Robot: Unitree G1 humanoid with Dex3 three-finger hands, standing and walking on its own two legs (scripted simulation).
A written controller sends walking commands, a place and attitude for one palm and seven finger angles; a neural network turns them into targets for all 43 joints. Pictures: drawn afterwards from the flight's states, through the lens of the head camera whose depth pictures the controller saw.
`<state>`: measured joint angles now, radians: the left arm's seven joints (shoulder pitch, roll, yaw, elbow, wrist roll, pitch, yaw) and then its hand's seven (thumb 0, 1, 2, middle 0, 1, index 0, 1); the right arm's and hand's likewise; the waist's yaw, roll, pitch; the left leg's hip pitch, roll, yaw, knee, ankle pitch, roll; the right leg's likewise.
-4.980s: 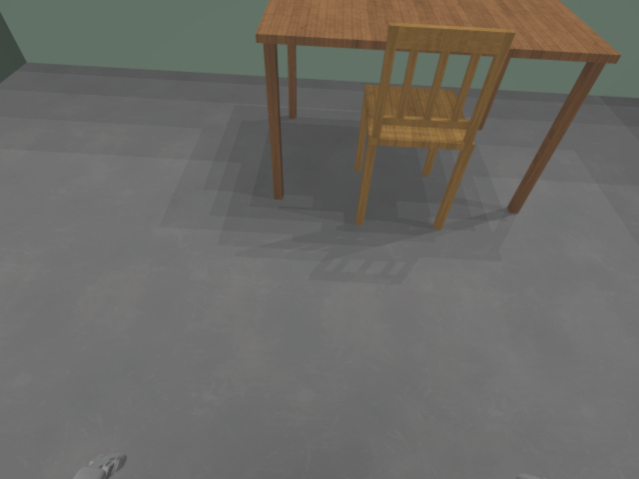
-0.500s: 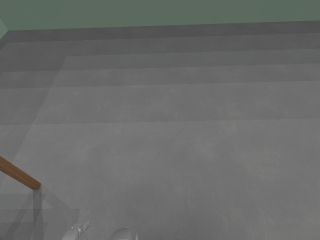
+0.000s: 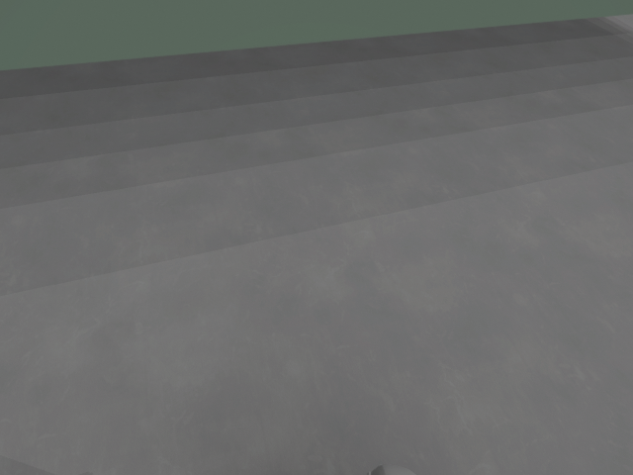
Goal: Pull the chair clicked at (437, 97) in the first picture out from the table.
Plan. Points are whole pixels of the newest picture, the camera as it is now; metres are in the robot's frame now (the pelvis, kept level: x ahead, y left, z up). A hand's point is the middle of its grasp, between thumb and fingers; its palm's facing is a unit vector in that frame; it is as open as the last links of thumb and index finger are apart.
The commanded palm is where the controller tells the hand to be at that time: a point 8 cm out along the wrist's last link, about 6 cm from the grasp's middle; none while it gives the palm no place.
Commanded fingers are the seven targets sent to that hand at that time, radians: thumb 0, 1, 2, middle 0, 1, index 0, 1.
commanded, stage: walk to a spot facing it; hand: left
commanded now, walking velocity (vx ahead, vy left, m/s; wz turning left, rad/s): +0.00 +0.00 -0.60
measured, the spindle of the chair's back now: out of the picture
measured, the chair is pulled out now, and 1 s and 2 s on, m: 0.00 0.00 0.00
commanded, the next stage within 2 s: turn to face it in 0.50 s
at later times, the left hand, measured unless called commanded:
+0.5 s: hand out of the picture +0.11 +0.11 -0.15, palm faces -0.20 -0.95 -0.23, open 7.4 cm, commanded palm none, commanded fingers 0.00 0.90 0.90 -0.20 -0.30 -0.20 -0.30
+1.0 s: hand (204, 422) +0.21 +0.18 -0.18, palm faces -0.21 -0.96 -0.18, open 7.4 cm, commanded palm none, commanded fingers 0.00 0.90 0.90 -0.20 -0.30 -0.20 -0.30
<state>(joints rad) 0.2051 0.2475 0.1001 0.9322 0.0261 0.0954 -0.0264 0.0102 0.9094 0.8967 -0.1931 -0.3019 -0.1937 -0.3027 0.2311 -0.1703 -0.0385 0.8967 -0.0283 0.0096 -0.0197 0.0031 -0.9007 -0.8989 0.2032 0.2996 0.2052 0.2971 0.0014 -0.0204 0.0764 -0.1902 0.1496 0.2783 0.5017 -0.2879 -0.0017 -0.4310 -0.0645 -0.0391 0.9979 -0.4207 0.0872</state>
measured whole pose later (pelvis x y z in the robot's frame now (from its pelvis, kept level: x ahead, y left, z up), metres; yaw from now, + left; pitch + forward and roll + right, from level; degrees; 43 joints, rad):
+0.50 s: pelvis +0.01 -0.06 +0.00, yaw -15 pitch +0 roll +1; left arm 0.26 0.18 0.05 0.94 0.02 -0.01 -0.01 0.01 0.90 0.90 -0.20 -0.30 -0.20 -0.30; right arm 0.16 -0.25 -0.07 0.92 -0.03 0.04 0.01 0.01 -0.91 -0.90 0.20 0.30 0.20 0.30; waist 0.01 0.03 0.04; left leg -0.50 0.11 0.04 0.99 -0.32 -0.11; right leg -0.18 0.06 0.04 0.42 -0.24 -0.07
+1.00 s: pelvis +0.10 +0.01 +0.01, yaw -14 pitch +0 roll -3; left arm 0.19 0.21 0.06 1.02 0.03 0.03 0.02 0.01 0.91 0.90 -0.19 -0.30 -0.20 -0.30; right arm 0.27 -0.17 -0.02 1.01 -0.02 0.01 -0.02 -0.01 -0.94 -0.90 0.20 0.30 0.21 0.30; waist -0.01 -0.03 0.04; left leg -0.23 -0.05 0.02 0.39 -0.16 0.10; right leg -0.45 -0.05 0.03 1.05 -0.33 0.07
